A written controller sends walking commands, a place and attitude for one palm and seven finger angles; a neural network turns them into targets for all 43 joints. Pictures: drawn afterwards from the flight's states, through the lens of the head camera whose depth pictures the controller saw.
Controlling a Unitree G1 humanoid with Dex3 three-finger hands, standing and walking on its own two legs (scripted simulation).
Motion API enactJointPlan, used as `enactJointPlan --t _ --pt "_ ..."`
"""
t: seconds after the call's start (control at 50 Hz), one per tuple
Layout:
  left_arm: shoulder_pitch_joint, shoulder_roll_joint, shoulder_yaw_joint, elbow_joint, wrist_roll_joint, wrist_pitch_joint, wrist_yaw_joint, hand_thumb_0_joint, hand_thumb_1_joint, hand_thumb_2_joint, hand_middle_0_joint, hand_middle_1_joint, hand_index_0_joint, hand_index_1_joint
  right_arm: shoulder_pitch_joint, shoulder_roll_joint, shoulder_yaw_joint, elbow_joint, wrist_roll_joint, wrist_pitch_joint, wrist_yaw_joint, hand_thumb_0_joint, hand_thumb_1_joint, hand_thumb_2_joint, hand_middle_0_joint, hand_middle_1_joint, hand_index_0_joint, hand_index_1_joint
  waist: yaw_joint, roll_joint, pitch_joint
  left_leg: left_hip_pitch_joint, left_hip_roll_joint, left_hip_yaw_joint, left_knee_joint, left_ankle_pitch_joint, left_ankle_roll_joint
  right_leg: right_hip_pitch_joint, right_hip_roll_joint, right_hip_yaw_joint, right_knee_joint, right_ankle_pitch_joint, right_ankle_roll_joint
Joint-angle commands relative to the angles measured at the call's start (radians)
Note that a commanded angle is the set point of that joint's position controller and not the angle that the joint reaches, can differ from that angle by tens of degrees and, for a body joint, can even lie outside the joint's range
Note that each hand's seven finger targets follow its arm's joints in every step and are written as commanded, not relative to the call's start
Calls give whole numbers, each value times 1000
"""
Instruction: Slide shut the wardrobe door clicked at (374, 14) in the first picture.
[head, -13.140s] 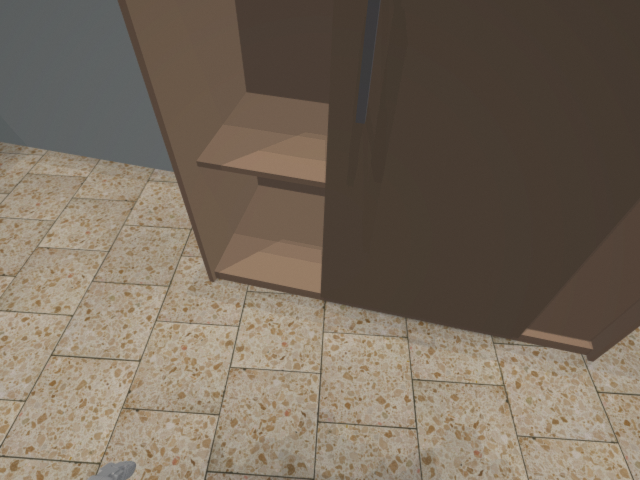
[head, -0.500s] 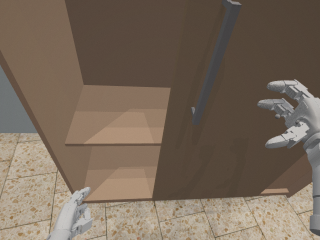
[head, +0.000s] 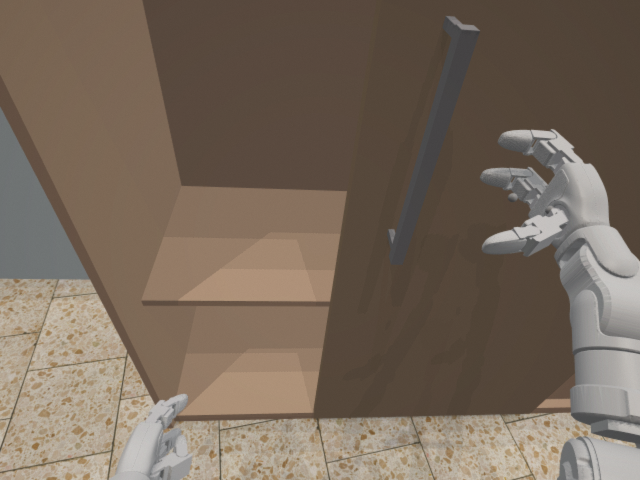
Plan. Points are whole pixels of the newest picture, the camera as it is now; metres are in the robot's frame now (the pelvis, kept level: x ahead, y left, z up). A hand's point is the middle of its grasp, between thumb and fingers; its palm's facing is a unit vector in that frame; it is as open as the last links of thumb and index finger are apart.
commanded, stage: move the hooked fingers beside the handle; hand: right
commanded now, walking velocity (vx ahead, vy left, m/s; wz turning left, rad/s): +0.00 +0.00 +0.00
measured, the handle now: (419, 161) +0.46 -0.09 +0.21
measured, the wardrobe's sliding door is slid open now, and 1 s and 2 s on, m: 0.42 0.42 0.42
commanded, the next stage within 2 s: none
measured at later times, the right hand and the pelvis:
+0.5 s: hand (481, 216) +0.38 -0.16 +0.19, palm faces -0.07 +1.00 -0.02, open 14.0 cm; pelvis +0.00 +0.00 +0.00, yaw +1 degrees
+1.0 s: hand (499, 193) +0.38 -0.16 +0.23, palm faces -0.03 +1.00 -0.03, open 14.0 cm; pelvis +0.00 +0.01 +0.00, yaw +1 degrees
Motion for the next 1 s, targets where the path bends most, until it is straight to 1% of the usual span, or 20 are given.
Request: enactJointPlan --t 0.0,0.08,0.1,0.12,0.2,0.28,0.32,0.36,0.42,0.44,0.5,0.54,0.56,0.62,0.68,0.72,0.82,0.86,0.94,0.98 --pt "-122 124 59 -179 -12 -28 2 0 900 900 -200 -300 -200 -300 -312 -129 18 -147 -10 19 2 0 500 -300 300 1200 300 1200 3 41 -165 -48 60 -54 -63 334 -36 138 -50 80 -27 247 14" --pt "-138 114 58 -190 -2 -42 6 0 900 900 -200 -300 -200 -300 -503 -193 -34 -344 10 -78 -27 0 500 -300 300 1200 300 1200 8 34 -302 -15 52 -65 -57 349 -33 233 -50 92 -15 293 10" --pt "-138 109 56 -186 3 -50 8 0 900 900 -200 -300 -200 -300 -572 -166 -11 -384 12 -109 -36 0 500 -300 300 1200 300 1200 19 32 -323 -16 51 -63 -56 347 -34 265 -52 95 -19 304 11" --pt "-129 111 58 -177 8 -54 10 0 900 900 -200 -300 -200 -300 -561 -239 -86 -378 11 -129 -54 0 500 -300 300 1200 300 1200 5 44 -348 2 47 -67 -58 343 -35 273 -55 98 -20 309 13" --pt "-113 110 51 -140 10 -41 15 0 900 900 -200 -300 -200 -300 -543 -203 -45 -240 -22 -130 -86 0 500 -300 300 1200 300 1200 16 24 -250 -14 49 -65 -80 287 -34 224 -56 87 -50 242 16" --pt "-98 122 56 -141 -2 -9 12 0 900 900 -200 -300 -200 -300 -343 -191 -52 -10 -31 -24 -68 0 500 -300 300 1200 300 1200 -5 65 -141 -10 57 -68 -97 295 -36 120 -51 65 -60 198 12" --pt "-95 125 56 -156 -9 4 11 0 900 900 -200 -300 -200 -300 -329 -138 3 22 -22 14 -39 0 500 -300 300 1200 300 1200 6 90 -119 -24 59 -65 -100 293 -40 99 -49 65 -61 179 10" --pt "-105 125 63 -176 -11 0 6 0 900 900 -200 -300 -200 -300 -337 -117 15 -45 -9 0 -19 0 500 -300 300 1200 300 1200 6 94 -162 -13 60 -68 -91 334 -40 123 -49 62 -46 210 4" --pt "-125 115 61 -202 -7 -19 5 0 900 900 -200 -300 -200 -300 -451 -179 -30 -242 6 -80 -19 0 500 -300 300 1200 300 1200 -1 54 -278 24 58 -76 -73 369 -36 197 -46 66 -35 266 2" --pt "-132 108 57 -202 -4 -26 6 0 900 900 -200 -300 -200 -300 -509 -163 -2 -318 11 -116 -25 0 500 -300 300 1200 300 1200 7 40 -286 19 58 -76 -73 358 -36 211 -48 69 -31 264 1" --pt "-118 108 58 -178 7 -45 12 0 900 900 -200 -300 -200 -300 -604 -230 -57 -377 -5 -176 -61 0 500 -300 300 1200 300 1200 16 -3 -331 12 50 -77 -77 339 -35 282 -54 83 -38 288 6" --pt "-111 112 59 -160 10 -43 13 0 900 900 -200 -300 -200 -300 -552 -263 -87 -331 -20 -173 -82 0 500 -300 300 1200 300 1200 5 -9 -303 23 52 -79 -85 328 -34 256 -56 77 -43 279 8" --pt "-115 109 54 -151 7 -40 15 0 900 900 -200 -300 -200 -300 -528 -213 -54 -262 -21 -153 -83 0 500 -300 300 1200 300 1200 15 13 -252 10 52 -77 -91 317 -36 229 -53 76 -50 250 6" --pt "-103 121 56 -135 -4 -20 19 0 900 900 -200 -300 -200 -300 -403 -186 -41 -56 -22 -66 -68 0 500 -300 300 1200 300 1200 11 77 -139 -15 56 -76 -109 273 -43 133 -51 66 -66 166 5" --pt "-89 133 60 -141 -13 0 18 0 900 900 -200 -300 -200 -300 -348 -150 -1 64 -16 6 -34 0 500 -300 300 1200 300 1200 18 120 -89 -40 65 -82 -115 265 -54 80 -47 55 -57 128 0" --pt "-95 133 61 -162 -16 1 16 0 900 900 -200 -300 -200 -300 -382 -146 13 20 -10 2 -15 0 500 -300 300 1200 300 1200 20 109 -131 -34 67 -83 -104 286 -54 95 -45 55 -48 146 -2" --pt "-128 108 59 -203 -3 -37 10 0 900 900 -200 -300 -200 -300 -564 -266 -90 -319 6 -158 -25 0 500 -300 300 1200 300 1200 -1 9 -354 76 64 -101 -64 415 -41 215 -38 58 -21 277 -6" --pt "-121 108 57 -193 5 -45 10 0 900 900 -200 -300 -200 -300 -574 -299 -121 -361 2 -199 -40 0 500 -300 300 1200 300 1200 -1 -6 -364 81 60 -101 -65 422 -41 232 -42 62 -23 296 -8" --pt "-106 117 59 -159 -1 -35 13 0 900 900 -200 -300 -200 -300 -428 -273 -118 -177 -15 -143 -41 0 500 -300 300 1200 300 1200 -5 26 -245 46 63 -94 -80 387 -47 170 -48 51 -34 248 -3" --pt "-102 124 58 -153 -11 -23 13 0 900 900 -200 -300 -200 -300 -351 -182 -40 -50 -11 -69 -20 0 500 -300 300 1200 300 1200 10 55 -126 -23 65 -88 -95 344 -55 116 -48 51 -41 186 -2"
